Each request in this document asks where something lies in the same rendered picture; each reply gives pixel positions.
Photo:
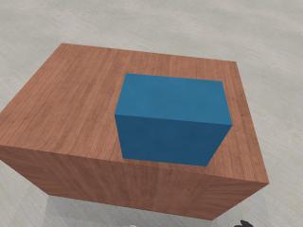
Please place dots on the carton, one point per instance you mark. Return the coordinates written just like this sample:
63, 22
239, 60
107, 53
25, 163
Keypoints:
171, 120

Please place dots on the pedestal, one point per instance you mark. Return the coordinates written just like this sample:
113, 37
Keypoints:
59, 132

